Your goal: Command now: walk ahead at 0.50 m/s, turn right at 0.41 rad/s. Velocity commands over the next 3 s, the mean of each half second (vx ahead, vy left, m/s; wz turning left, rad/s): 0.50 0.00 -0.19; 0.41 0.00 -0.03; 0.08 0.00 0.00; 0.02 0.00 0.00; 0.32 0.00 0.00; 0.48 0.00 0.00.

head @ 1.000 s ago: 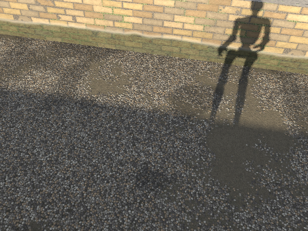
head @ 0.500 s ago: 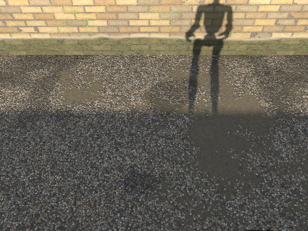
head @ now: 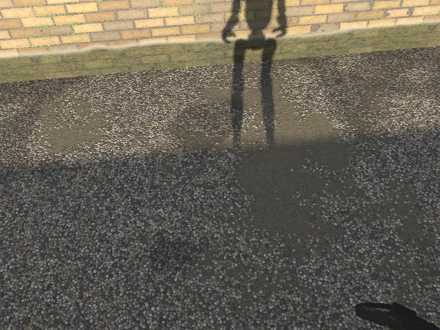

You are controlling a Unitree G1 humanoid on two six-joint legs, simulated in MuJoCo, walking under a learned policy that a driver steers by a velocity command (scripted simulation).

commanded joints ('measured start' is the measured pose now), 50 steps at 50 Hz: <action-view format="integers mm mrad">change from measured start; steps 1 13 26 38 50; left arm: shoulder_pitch -46 -26 -28 -35 42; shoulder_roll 89 47 32 45 59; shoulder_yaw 23 -3 -7 -3 -2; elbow -83 -67 -49 -30 36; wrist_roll -2 3 15 15 17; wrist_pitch -26 -60 -54 -45 -30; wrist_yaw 0 -5 9 23 28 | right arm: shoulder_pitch -84 -36 29 77 166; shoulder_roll -42 -23 -44 -58 -84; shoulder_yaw -11 6 9 17 20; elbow -99 -78 -65 -63 -9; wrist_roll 1 0 2 2 0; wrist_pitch -20 -18 -25 -31 -18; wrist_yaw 1 0 -4 7 16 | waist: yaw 4 -23 -28 -31 -24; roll -53 -10 -1 10 -12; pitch -142 -75 -77 -91 -43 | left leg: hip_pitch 297 290 240 237 251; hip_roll -21 35 52 64 83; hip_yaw -67 -79 -84 -81 -94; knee -24 -101 -106 -93 -166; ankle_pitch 196 79 199 291 406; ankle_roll -36 -6 10 24 44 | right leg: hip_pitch -196 -246 -192 -180 -164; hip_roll -66 -50 -45 -59 -90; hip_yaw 86 28 -40 -64 -16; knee -172 -216 -142 -101 -178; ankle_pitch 498 206 217 216 190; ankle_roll -59 -35 -5 1 26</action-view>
